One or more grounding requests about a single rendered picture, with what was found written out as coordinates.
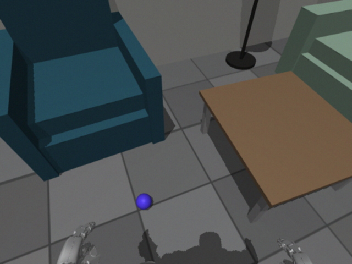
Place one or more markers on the armchair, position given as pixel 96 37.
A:
pixel 76 86

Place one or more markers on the ball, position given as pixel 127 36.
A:
pixel 143 201

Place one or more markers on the sofa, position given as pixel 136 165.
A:
pixel 319 52

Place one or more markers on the right robot hand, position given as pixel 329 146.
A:
pixel 294 252

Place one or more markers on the left robot hand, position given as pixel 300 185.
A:
pixel 74 250

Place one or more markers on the coffee table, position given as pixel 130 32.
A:
pixel 290 140

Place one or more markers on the floor lamp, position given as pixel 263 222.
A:
pixel 241 59

